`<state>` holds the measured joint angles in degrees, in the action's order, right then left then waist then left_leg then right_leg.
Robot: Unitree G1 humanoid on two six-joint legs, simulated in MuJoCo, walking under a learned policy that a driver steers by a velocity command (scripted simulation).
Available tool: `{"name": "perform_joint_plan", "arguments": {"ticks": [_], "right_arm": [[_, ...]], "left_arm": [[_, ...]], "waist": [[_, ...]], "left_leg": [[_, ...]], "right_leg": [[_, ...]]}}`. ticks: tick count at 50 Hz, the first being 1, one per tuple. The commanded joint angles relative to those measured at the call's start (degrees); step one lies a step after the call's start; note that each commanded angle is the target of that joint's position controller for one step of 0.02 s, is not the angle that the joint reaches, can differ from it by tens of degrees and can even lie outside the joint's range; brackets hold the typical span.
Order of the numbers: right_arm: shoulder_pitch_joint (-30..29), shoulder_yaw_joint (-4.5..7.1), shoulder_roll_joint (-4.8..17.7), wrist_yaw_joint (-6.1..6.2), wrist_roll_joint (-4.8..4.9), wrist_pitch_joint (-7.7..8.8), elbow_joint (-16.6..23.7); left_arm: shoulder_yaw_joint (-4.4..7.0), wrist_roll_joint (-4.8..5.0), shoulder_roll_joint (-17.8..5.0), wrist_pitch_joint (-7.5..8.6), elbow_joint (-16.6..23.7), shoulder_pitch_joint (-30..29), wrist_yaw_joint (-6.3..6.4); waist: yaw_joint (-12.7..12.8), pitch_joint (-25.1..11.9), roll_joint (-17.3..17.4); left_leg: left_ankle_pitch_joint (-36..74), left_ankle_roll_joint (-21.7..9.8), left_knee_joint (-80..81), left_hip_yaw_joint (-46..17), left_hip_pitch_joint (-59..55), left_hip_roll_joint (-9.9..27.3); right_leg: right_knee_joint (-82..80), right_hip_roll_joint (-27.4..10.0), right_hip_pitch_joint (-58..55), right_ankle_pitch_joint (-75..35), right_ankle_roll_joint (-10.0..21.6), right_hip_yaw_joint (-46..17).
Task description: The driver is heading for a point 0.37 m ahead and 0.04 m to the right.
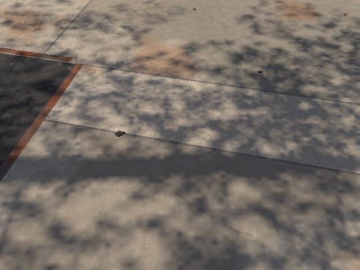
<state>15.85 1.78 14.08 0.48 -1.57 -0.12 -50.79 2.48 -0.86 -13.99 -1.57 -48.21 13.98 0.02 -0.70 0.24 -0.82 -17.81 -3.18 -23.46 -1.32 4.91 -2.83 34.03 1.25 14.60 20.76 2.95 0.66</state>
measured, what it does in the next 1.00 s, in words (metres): walks ahead: right foot, then left foot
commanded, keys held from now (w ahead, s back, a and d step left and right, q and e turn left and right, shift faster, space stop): w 0.36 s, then no key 0.64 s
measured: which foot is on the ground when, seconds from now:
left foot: down 0.00-0.32, up 0.34-0.72, down 0.74-1.00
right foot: up 0.00-0.28, down 0.30-0.76, up 0.78-0.98, down 1.00-1.00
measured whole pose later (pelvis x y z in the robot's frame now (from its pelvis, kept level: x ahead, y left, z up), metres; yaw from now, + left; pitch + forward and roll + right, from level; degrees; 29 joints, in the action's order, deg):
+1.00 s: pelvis +0.29 -0.05 +0.00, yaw -1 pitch -2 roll +1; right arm 11.1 -0.2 9.9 2.0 -0.5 0.5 -59.4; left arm 0.3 -1.1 -10.7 -1.2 -60.3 14.6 1.9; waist 0.5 2.6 -1.6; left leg -7.5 -3.9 -24.1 4.7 15.2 -2.7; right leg 30.1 -1.2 10.9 19.2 0.8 -0.5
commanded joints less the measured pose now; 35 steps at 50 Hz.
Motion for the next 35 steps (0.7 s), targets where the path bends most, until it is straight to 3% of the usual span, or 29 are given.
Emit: {"name": "perform_joint_plan", "arguments": {"ticks": [1, 3, 6, 8, 11, 13, 14, 15, 16, 17, 18, 19, 20, 21, 23, 24, 29, 32, 35], "right_arm": [[7.3, 2.57, 10.2, 0.38, -0.22, 1.99, -0.9], [4.7, 2.26, 8.8, 0.39, 0.26, 2.89, -0.6], [5.6, 2.0, 7.6, -0.04, 0.44, 4.01, -1.9], [7.0, 2.07, 8.0, -0.2, 0.44, 4.32, -3.0], [7.5, 2.5, 9.8, -0.39, 0.4, 4.43, -3.9], [6.3, 2.68, 10.9, -0.46, 0.73, 4.31, -4.2], [6.3, 2.54, 10.6, -0.48, 0.71, 4.28, -4.5], [6.0, 2.1, 9.4, -0.55, 0.6, 4.37, -4.2], [7.2, 0.57, 3.8, -0.75, 1.67, 4.5, -1.3], [6.8, 1.47, 6.4, -0.72, 0.48, 4.43, -1.5], [5.2, 1.85, 7.2, -1.02, 0.23, 4.23, -1.2], [3.8, 1.64, 6.8, -1.59, 0.35, 4.35, -1.5], [3.8, 1.4, 5.1, -1.72, 0.48, 4.16, -1.9], [5.0, 1.19, 4.4, -1.63, -0.12, 3.56, -2.5], [6.5, 1.02, 3.6, -1.61, -0.48, 2.55, -3.5], [5.9, 1.03, 3.3, -1.61, -0.32, 2.25, -3.4], [-3.2, -0.17, 1.0, -1.56, -0.05, 1.56, -1.4], [-5.5, -0.44, 1.2, -0.81, 0.21, 1.51, -1.5], [-4.9, -0.28, 1.8, 0.05, 0.16, 1.95, -2.4]], "left_arm": [[1.76, -0.47, -6.9, 2.79, 8.2, -12.4, -0.7], [2.07, -0.82, -7.1, 3.36, 6.5, -8.8, -1.69], [1.53, -1.07, -5.1, 3.37, 6.6, -10.3, -2.76], [1.1, -0.91, -4.2, 3.23, 7.8, -12.9, -3.13], [1.2, -0.63, -4.9, 3.11, 8.4, -13.0, -2.85], [1.77, -0.65, -5.6, 3.31, 6.7, -7.4, -2.12], [2.51, -0.92, -6.8, 3.67, 4.3, -1.0, -1.5], [3.59, -1.57, -9.6, 4.34, 1.5, 8.3, -0.67], [5.1, -2.43, -17.1, 4.81, 0.4, 17.3, -0.12], [4.58, -1.02, -16.1, 4.55, -0.5, 15.6, -0.51], [3.75, -0.38, -13.1, 4.36, 0.9, 8.3, -0.77], [2.67, -0.21, -9.1, 4.68, 2.0, 3.1, -1.06], [1.9, -0.22, -7.0, 5.16, 2.2, 0.9, -1.06], [1.36, -0.1, -5.7, 5.71, 1.6, 0.4, -0.92], [1.02, -0.13, -5.5, 6.77, -0.1, 2.8, -0.79], [0.92, 0.0, -5.6, 7.05, -1.0, 3.7, -0.72], [-0.19, 0.09, -4.5, 6.16, -3.7, 5.5, 0.0], [-0.42, 0.07, -4.6, 5.58, -5.5, 7.3, 0.36], [-0.61, 0.17, -4.3, 4.95, -6.7, 6.8, 0.8]], "waist": [[-4.0, 11.5, 8.4], [-1.7, 8.8, 7.7], [-1.8, 6.3, 7.9], [-2.4, 7.0, 8.3], [-2.0, 7.2, 8.6], [1.3, 5.8, 7.1], [4.1, 3.0, 4.5], [8.1, -2.4, 0.0], [10.0, -9.7, -15.1], [7.5, -8.6, -12.7], [3.7, -1.1, -7.1], [2.1, 2.9, -2.5], [0.4, 4.2, -1.8], [-0.8, 4.0, -2.8], [-1.6, 1.3, -3.1], [-2.0, 0.9, -3.2], [-0.5, 1.3, -4.9], [0.8, 0.1, -5.0], [0.5, 1.0, -4.4]], "left_leg": [[-18.7, -12.7, 19.6, -28.8, -6.9, 21.8], [-10.1, -10.6, 19.3, -21.5, -9.3, 17.9], [1.6, -9.1, 17.8, -13.0, -7.1, 14.0], [4.9, -8.7, 17.3, -10.9, -4.1, 14.0], [10.7, -7.7, 15.3, -9.4, -0.4, 15.3], [18.6, -6.2, 10.1, -7.7, 3.0, 15.2], [26.1, -5.1, 1.6, -5.2, 5.2, 12.9], [26.8, -3.5, -12.6, -1.3, 10.2, 9.1], [5.7, 0.0, -34.9, 4.3, 24.1, 1.3], [-10.7, -1.2, -43.8, -2.8, 29.7, -1.3], [-7.0, -2.6, -47.0, -4.2, 32.1, 3.1], [-2.2, -2.7, -45.0, -3.2, 30.6, 5.4], [0.0, -2.3, -41.9, -2.2, 28.1, 7.0], [0.5, -1.4, -39.9, -1.3, 25.0, 7.6], [0.9, 0.1, -39.4, 0.6, 21.3, 6.4], [1.6, 0.6, -38.1, 1.1, 21.5, 6.1], [9.5, 2.1, -22.0, 4.0, 20.6, 5.0], [11.9, 1.7, -15.8, 4.7, 16.8, 3.6], [10.3, 0.1, -9.4, 4.1, 13.3, 3.0]], "right_leg": [[13.2, -2.2, 27.5, 4.0, 0.4, -1.4], [15.2, -3.7, 26.6, 0.4, -0.1, -1.3], [12.6, -3.5, 21.7, -4.3, -1.5, 1.4], [8.1, -3.7, 18.4, -6.5, -1.8, 2.2], [2.1, -2.8, 10.6, -7.6, -0.8, 3.5], [-2.3, -0.7, 0.3, -9.4, 0.5, 5.2], [-4.3, 1.0, -8.5, -9.1, 1.3, 5.6], [-6.7, -2.4, -19.6, -4.9, 2.9, 1.0], [-16.8, -19.7, -30.3, 13.7, 8.0, -25.7], [-25.2, -23.7, -24.8, 19.0, 10.1, -42.2], [-24.4, -22.9, -18.1, 21.4, 9.8, -35.0], [-24.6, -20.4, -11.8, 10.5, 9.3, -27.8], [-24.9, -17.5, -8.2, -1.8, 8.2, -20.9], [-24.4, -15.6, -6.2, -15.7, 7.5, -15.6], [-21.9, -14.6, -5.8, -40.1, 8.3, -8.8], [-21.2, -14.1, -6.3, -46.6, 8.7, -6.4], [-19.4, -11.3, -6.9, -53.1, 7.8, 0.3], [-17.1, -11.8, -8.4, -52.8, 7.4, -0.1], [-13.3, -13.0, -9.7, -49.0, 6.8, -2.4]]}}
